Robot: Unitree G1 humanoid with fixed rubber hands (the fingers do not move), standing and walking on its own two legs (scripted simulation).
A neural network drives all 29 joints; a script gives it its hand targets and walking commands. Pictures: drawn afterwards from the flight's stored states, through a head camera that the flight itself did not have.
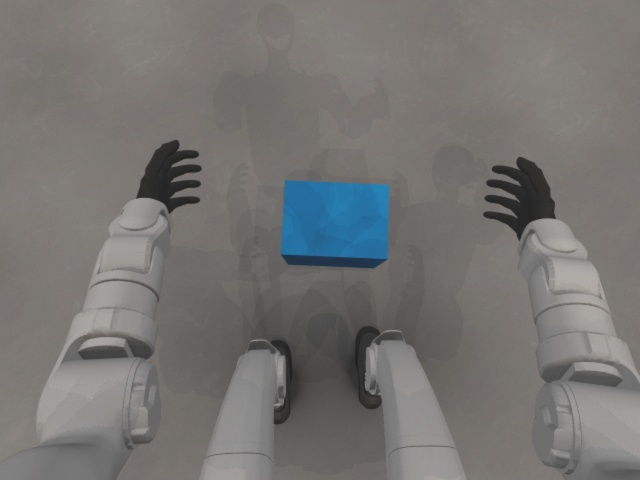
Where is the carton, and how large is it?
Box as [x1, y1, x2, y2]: [281, 180, 388, 267]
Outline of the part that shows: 285,180 281,255 288,264 374,267 387,258 388,185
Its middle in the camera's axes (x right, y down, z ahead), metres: +0.03 -0.04 +0.97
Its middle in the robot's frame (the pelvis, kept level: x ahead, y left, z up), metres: +0.48 -0.04 -0.58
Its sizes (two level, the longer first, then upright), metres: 0.236 0.170 0.213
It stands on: the floor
